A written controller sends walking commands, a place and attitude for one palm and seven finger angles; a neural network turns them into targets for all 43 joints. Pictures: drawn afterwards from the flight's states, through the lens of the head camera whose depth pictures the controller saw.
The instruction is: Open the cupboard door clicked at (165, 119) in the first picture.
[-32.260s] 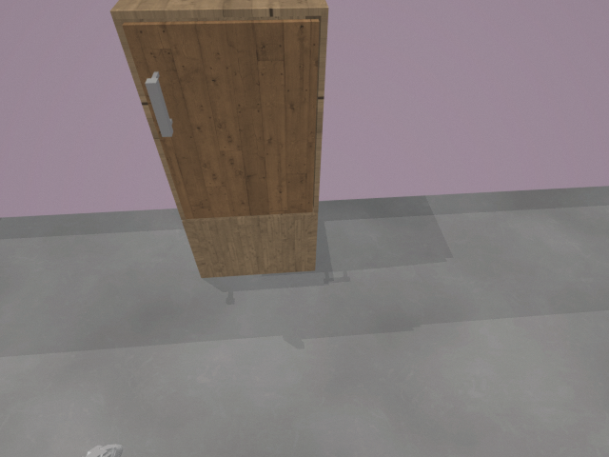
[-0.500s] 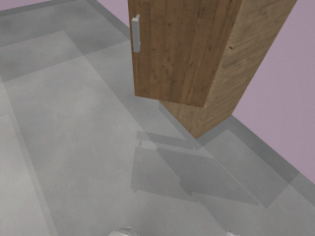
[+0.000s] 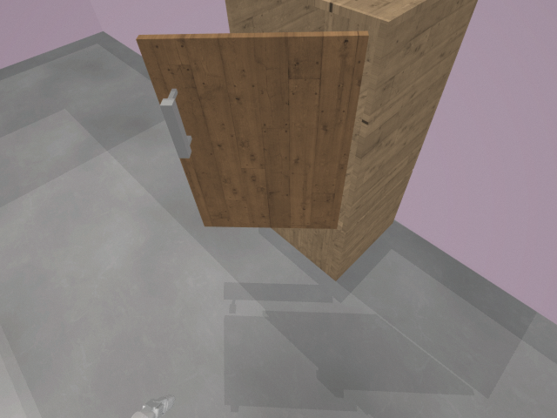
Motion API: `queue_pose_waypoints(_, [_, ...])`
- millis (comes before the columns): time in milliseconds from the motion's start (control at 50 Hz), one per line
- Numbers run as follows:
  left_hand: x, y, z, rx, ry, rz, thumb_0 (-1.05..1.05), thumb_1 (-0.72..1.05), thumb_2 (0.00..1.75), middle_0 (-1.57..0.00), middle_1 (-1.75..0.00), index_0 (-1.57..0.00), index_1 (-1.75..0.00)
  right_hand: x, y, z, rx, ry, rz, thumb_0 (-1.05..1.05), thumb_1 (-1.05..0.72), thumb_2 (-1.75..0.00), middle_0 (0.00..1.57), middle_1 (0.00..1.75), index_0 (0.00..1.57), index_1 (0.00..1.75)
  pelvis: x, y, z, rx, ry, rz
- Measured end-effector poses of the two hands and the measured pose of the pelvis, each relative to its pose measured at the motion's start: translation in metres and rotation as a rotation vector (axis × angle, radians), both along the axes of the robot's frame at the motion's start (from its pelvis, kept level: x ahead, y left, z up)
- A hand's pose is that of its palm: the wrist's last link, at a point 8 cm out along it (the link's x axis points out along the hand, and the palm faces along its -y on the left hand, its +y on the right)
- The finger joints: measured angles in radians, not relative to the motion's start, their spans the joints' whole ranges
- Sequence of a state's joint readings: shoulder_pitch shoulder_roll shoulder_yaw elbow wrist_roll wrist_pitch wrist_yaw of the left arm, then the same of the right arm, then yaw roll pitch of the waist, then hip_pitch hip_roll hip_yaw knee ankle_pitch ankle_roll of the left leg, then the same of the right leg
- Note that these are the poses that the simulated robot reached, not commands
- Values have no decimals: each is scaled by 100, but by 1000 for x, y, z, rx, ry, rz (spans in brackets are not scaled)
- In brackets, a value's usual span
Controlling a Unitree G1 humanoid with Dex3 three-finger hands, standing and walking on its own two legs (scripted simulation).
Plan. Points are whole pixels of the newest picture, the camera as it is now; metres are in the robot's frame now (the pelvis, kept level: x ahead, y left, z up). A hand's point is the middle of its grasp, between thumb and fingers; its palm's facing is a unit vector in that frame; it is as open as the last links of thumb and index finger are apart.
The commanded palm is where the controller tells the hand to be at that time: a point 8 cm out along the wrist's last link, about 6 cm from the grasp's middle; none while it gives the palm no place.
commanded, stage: come to a stop and stand still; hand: left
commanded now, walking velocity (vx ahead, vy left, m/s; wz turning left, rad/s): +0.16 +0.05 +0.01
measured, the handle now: (179, 124) +0.67 +0.23 +0.03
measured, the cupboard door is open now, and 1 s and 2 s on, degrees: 43 43 43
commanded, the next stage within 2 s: look again from close up in 1.50 s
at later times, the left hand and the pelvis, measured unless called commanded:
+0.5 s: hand out of the picture +0.09 +0.22 -0.18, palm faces +0.04 -0.98 -0.19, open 7.4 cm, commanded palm none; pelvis +0.07 +0.03 +0.00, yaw -2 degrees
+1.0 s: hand out of the picture +0.05 +0.18 -0.16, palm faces +0.06 -0.98 -0.20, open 7.3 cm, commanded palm none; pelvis +0.05 +0.00 +0.01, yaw +0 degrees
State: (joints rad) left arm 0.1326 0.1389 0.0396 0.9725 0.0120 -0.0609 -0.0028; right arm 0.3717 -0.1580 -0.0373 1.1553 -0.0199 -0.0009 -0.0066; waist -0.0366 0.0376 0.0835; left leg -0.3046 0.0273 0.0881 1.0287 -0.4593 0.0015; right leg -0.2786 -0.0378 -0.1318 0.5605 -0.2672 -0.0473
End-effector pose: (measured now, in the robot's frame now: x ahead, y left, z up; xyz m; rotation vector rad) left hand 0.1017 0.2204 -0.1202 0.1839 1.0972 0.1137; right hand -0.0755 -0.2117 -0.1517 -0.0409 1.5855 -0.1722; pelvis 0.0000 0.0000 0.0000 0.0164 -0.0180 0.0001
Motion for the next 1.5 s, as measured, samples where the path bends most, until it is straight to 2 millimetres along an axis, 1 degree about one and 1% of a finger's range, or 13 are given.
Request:
queue_pose_waypoints(120, [-23,16,-2,11,122,90,-2,96,90,-20,-30,-20,-30,95,-6,14,-37,-143,47,1,-91,-90,20,30,20,30,35,2,11,-13,21,10])
queue_pose_waypoints(240, [-44,29,-24,-34,283,125,-1,94,90,-20,-29,-20,-30,185,0,17,-107,-276,115,1,-93,-90,20,30,20,30,70,25,3,-45,6,-5])
queue_pose_waypoints(320, [-45,34,-37,-56,355,137,0,92,90,-20,-29,-20,-30,225,14,22,-135,-331,139,1,-92,-90,20,30,20,30,85,36,-2,-29,4,-11])
queue_pose_waypoints(400, [-35,39,-34,-56,365,126,0,91,90,-20,-29,-20,-30,246,25,25,-138,-371,145,1,-91,-90,20,30,20,30,83,41,1,-32,17,-22])
queue_pose_waypoints(500, [-12,48,-27,-19,298,100,1,91,90,-20,-29,-20,-30,240,21,26,-130,-390,119,0,-90,-90,21,30,20,30,68,35,3,-40,28,-40])
queue_pose_waypoints(640, [10,38,-13,42,151,63,1,91,90,-20,-29,-20,-30,192,-12,10,-103,-342,81,0,-90,-90,21,30,20,30,46,10,-2,-31,19,-31])
queue_pose_waypoints(700, [2,23,-11,63,121,55,0,91,90,-20,-29,-20,-30,167,-28,0,-79,-296,55,0,-90,-90,21,30,20,30,40,-4,-6,-4,6,-23])
queue_pose_waypoints(800, [-22,-3,-1,25,170,53,1,91,90,-20,-29,-20,-30,132,-43,9,-65,-214,36,1,-90,-90,20,30,20,30,43,-12,8,10,3,-26])
queue_pose_waypoints(920, [-46,-6,-2,2,236,91,1,92,90,-20,-30,-20,-30,107,-48,18,-88,-123,47,1,-91,-90,20,30,20,30,46,-11,13,15,18,-16])
queue_pose_waypoints(1100, [-72,27,-28,-1,322,103,1,91,90,-20,-30,-20,-30,141,-13,13,-123,-224,118,1,-91,-90,20,30,20,30,46,22,-3,-29,18,-5])
queue_pose_waypoints(1180, [-66,46,-27,16,305,90,1,91,90,-20,-30,-20,-30,163,15,10,-101,-319,135,1,-91,-90,20,30,20,30,45,36,-5,-30,2,-14])
queue_pose_waypoints(1280, [-50,63,-22,33,250,65,1,91,90,-20,-29,-20,-30,181,29,13,-91,-394,135,1,-94,-90,20,30,20,30,43,48,-4,-27,-6,-31])
queue_pose_waypoints(1500, [-27,71,-16,31,192,15,1,91,90,-20,-29,-20,-30,167,35,18,-95,-381,116,0,-92,-90,21,30,20,30,39,55,1,-16,4,-47])
